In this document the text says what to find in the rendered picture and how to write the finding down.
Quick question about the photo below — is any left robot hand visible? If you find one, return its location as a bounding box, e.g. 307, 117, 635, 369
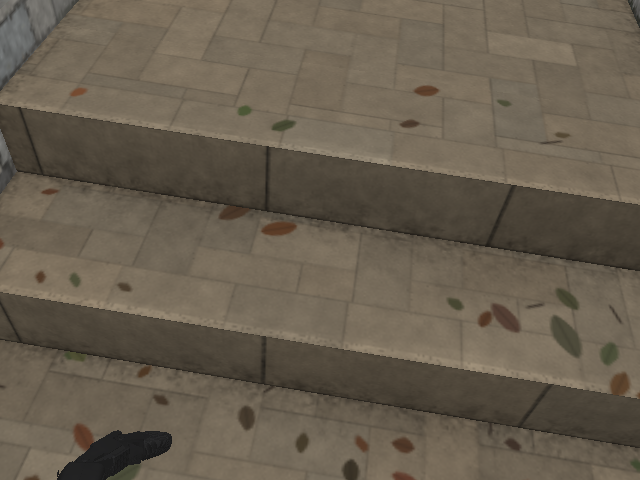
57, 430, 172, 480

